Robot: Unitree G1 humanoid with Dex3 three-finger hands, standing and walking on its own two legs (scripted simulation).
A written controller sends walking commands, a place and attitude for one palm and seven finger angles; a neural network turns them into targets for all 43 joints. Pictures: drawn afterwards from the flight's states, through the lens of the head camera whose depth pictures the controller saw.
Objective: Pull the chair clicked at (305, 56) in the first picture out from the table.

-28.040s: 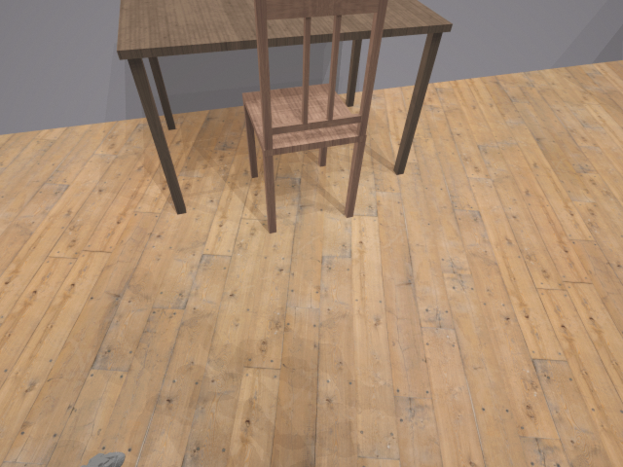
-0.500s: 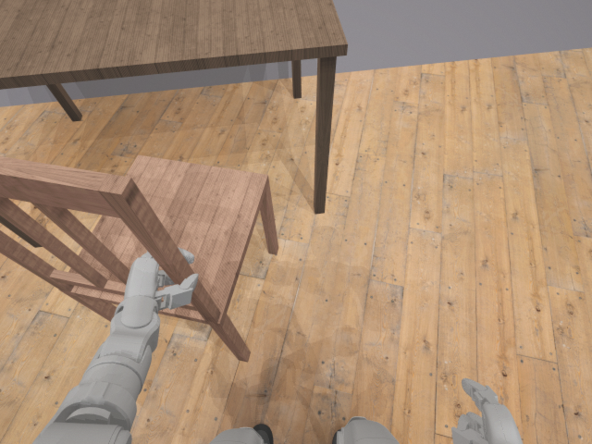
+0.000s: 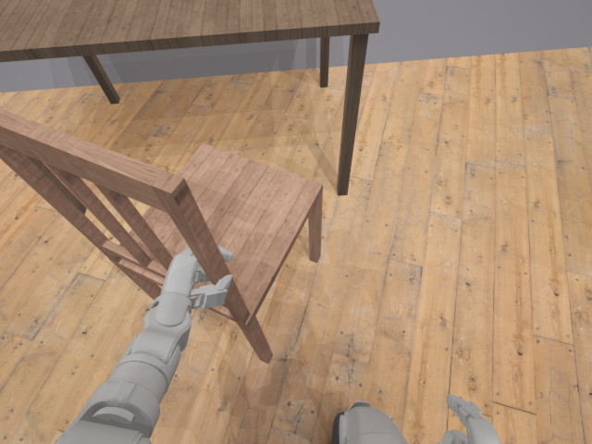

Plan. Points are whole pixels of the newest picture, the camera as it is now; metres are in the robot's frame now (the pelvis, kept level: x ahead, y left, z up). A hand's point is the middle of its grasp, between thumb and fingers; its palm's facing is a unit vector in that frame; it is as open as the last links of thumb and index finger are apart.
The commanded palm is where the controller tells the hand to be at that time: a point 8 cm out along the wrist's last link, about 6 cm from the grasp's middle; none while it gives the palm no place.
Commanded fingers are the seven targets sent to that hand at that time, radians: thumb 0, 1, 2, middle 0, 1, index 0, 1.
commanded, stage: step backward, pulling the chair out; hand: left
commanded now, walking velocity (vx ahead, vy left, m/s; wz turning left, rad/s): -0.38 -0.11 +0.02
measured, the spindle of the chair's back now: (108, 221) +0.47 +0.35 -0.07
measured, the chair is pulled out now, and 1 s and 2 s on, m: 0.36 0.49 0.49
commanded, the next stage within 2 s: stop walking, hand still on the chair in 0.34 s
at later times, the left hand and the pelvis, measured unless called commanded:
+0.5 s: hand (208, 356) +0.23 +0.14 -0.06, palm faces -0.03 -0.95 -0.32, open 6.4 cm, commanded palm +0.22 +0.18 -0.04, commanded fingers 0.00 0.90 0.90 -0.50 -1.45 -0.50 -1.45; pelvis -0.08 -0.02 +0.00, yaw -1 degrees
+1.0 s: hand (214, 383) +0.20 +0.12 -0.06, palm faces +0.00 -0.95 -0.30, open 6.4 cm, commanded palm +0.18 +0.17 -0.04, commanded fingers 0.00 0.90 0.90 -0.50 -1.45 -0.50 -1.45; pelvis -0.09 -0.02 +0.01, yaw +1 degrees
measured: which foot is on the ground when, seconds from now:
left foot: down 0.00-0.06, up 0.08-0.28, down 0.30-0.52, up 0.54-0.70, down 0.72-1.00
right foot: up 0.00-0.04, down 0.06-0.30, up 0.32-0.48, down 0.50-1.00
